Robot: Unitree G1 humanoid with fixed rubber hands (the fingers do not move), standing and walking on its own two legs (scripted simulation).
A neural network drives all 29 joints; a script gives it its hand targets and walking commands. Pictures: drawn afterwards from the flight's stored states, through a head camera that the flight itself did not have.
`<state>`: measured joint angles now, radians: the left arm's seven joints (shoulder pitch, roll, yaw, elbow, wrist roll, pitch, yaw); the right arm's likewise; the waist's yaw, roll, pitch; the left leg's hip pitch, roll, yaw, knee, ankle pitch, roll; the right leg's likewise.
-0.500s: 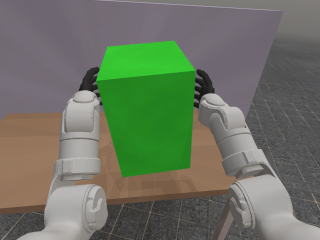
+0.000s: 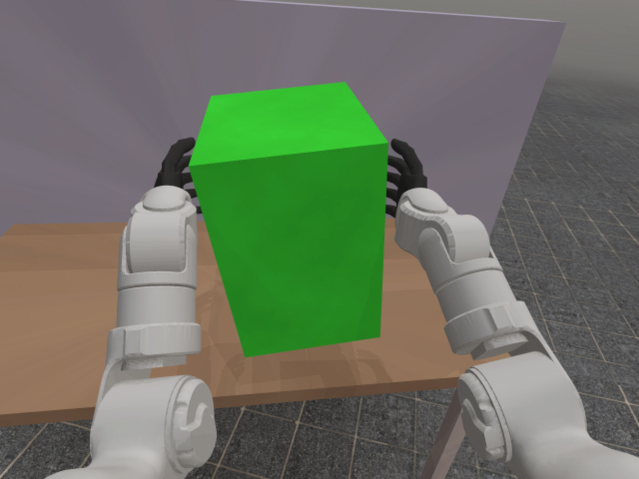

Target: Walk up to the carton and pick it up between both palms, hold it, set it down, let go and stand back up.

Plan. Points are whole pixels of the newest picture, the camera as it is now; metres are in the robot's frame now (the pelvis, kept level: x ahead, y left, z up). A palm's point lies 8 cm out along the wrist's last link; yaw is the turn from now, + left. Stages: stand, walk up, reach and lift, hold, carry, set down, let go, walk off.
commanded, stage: hold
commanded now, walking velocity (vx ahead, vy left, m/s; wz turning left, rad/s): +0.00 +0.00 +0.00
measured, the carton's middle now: (296, 217) +0.42 +0.00 +0.21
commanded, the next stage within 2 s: none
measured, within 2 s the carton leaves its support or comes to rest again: neither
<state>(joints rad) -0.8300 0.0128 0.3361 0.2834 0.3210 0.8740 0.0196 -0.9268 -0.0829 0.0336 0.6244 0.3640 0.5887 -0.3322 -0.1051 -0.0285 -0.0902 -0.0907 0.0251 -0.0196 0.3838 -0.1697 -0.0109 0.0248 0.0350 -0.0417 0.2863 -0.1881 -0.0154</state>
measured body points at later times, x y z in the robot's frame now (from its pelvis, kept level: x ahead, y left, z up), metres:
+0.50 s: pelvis +0.00 +0.00 +0.00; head -0.09 +0.02 +0.44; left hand +0.38 +0.15 +0.27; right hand +0.37 -0.14 +0.27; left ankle +0.03 +0.12 -0.75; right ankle -0.01 -0.11 -0.75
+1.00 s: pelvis +0.00 +0.00 +0.00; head -0.09 +0.02 +0.44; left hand +0.38 +0.15 +0.26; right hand +0.38 -0.13 +0.26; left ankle +0.03 +0.12 -0.75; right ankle -0.01 -0.11 -0.75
